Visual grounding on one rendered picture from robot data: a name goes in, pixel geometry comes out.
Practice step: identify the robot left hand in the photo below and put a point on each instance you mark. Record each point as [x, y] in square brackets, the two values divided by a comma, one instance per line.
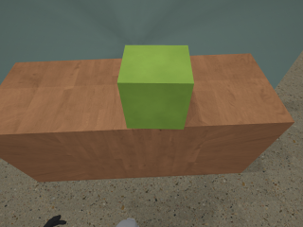
[55, 221]

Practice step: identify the pedestal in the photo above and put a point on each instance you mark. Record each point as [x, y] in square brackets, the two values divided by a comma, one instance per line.
[63, 121]

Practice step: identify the carton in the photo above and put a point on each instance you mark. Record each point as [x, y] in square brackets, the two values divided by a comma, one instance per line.
[155, 84]

